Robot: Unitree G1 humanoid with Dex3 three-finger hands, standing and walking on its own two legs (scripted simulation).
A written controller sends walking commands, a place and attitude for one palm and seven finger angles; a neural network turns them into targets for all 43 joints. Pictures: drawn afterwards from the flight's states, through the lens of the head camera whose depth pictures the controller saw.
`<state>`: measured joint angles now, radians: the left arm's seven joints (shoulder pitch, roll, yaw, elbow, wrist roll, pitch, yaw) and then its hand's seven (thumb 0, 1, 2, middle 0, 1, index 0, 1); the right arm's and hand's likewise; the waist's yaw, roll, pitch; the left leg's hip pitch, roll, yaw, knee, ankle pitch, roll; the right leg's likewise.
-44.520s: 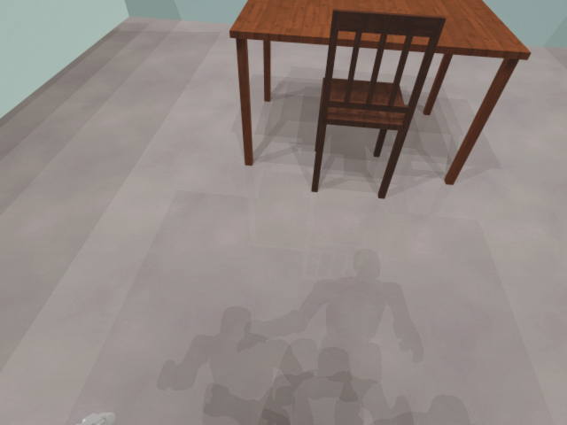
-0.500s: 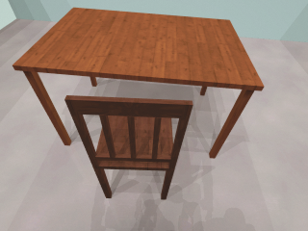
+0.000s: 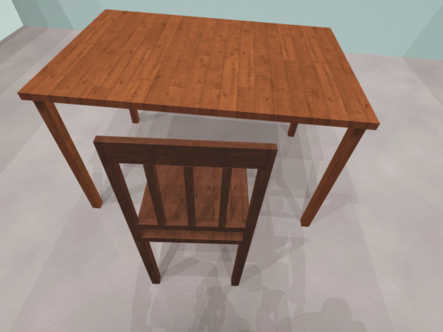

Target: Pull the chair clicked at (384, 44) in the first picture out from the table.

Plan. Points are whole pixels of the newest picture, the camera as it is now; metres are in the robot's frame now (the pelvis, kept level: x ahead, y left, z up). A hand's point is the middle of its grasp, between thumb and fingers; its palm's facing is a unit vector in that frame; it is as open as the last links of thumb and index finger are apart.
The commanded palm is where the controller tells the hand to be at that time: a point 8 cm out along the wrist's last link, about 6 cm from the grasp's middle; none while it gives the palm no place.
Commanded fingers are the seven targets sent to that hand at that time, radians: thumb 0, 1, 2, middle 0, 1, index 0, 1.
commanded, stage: look again from close up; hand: left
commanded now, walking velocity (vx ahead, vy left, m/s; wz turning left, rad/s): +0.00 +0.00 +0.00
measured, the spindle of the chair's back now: (190, 197) +0.46 +0.11 -0.11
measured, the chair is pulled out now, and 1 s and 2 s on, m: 0.18 0.18 0.18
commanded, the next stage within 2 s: raise the hand toward the chair's back in 0.56 s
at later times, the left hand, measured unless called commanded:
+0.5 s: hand out of the picture -0.03 +0.16 -0.18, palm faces +0.03 -0.99 -0.16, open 7.4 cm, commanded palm none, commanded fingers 0.00 0.90 0.90 -0.20 -0.30 -0.20 -0.30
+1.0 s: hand (158, 283) +0.21 +0.13 -0.02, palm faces -0.01 -1.00 +0.06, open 8.5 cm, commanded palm +0.12 +0.21 -0.07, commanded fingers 0.00 0.48 0.72 -0.16 -0.23 -0.16 -0.23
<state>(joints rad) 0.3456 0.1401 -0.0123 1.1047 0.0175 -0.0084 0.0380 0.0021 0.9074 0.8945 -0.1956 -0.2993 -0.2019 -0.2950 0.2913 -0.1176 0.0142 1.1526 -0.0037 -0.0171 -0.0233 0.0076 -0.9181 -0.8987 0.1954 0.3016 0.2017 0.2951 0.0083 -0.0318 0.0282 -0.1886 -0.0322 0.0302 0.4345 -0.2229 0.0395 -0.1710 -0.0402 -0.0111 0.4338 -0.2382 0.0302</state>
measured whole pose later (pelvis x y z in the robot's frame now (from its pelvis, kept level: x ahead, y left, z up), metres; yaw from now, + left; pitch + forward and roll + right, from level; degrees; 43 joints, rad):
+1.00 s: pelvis -0.02 -0.02 -0.06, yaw +0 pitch +9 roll +1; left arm 0.31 0.13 0.08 0.18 -0.20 -0.53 -0.20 0.01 0.72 0.81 -0.17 -0.27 -0.18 -0.26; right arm 0.18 -0.26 -0.04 0.62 -0.01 -0.29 0.02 0.02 -0.91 -0.90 0.20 0.30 0.20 0.30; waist -0.03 -0.06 -0.15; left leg -0.69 0.00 0.03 0.94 -0.42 0.01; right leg -0.68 -0.02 -0.01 0.97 -0.45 -0.01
